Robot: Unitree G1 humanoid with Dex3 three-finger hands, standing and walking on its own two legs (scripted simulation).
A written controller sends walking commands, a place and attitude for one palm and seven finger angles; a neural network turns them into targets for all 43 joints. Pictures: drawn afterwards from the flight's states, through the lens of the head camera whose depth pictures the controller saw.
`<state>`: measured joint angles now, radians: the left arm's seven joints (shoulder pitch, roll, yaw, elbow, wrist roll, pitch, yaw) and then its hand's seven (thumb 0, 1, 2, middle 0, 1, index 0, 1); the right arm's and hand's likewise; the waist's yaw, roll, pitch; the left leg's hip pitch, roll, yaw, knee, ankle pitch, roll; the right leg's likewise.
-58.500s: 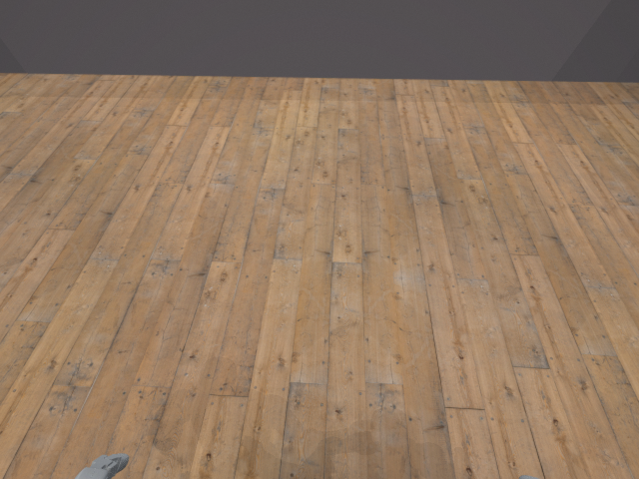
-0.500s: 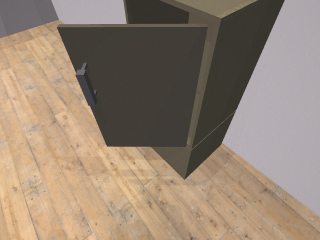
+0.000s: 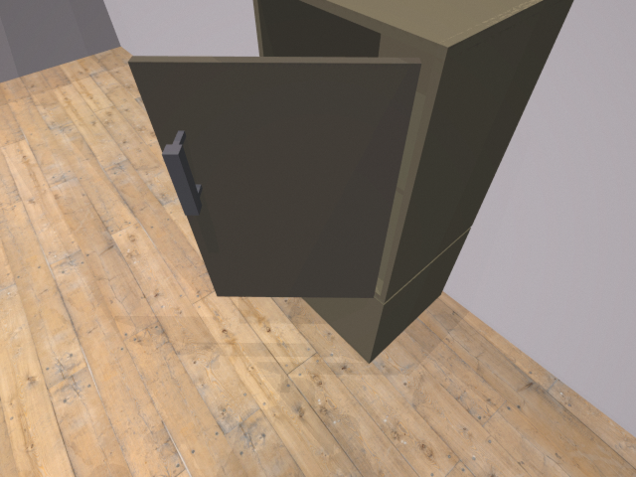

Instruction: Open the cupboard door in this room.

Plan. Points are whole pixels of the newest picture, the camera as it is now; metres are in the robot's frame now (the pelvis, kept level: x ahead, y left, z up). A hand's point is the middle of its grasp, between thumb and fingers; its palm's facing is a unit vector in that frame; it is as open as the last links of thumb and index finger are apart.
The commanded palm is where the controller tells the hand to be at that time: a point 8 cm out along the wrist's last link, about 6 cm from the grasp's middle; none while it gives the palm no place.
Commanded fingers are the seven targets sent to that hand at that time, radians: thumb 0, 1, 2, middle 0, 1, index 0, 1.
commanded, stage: look again from close up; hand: left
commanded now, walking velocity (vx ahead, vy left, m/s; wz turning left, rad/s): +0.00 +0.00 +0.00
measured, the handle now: (186, 173) +0.54 +0.25 +0.07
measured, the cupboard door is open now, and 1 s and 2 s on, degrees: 47 47 47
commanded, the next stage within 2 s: raise the hand with hooked fingers in 0.34 s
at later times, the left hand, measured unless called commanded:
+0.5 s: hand out of the picture +0.06 +0.19 -0.15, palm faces +0.13 -0.97 -0.20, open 7.4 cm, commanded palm +0.11 +0.23 -0.07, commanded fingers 0.00 0.81 0.86 -0.21 -0.36 -0.21 -0.36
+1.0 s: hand (139, 470) +0.13 +0.21 -0.02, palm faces +0.18 -0.98 -0.06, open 9.4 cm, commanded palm +0.14 +0.26 -0.02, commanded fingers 0.00 0.22 0.61 -0.25 -0.74 -0.25 -0.74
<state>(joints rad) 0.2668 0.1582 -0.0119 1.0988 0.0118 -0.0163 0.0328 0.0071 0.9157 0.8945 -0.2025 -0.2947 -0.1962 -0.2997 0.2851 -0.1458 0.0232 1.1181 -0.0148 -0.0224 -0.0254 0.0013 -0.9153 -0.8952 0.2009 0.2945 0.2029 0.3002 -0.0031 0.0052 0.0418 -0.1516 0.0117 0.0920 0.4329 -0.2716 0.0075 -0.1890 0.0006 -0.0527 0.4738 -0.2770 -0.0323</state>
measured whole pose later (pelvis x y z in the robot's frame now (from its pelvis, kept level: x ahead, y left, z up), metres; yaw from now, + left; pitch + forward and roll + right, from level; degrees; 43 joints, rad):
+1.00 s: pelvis -0.05 -0.01 -0.07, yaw +4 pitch +10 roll -2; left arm 0.39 0.22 0.20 0.05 -0.27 -0.54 -0.26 0.02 0.45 0.70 -0.24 -0.59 -0.23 -0.59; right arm 0.16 -0.26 -0.02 0.54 0.02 -0.26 -0.06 0.01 -0.91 -0.90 0.20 0.29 0.20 0.30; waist 0.05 -0.02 -0.08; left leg -0.78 0.04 -0.02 1.08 -0.48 -0.01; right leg -0.74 -0.01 -0.16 1.03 -0.48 -0.06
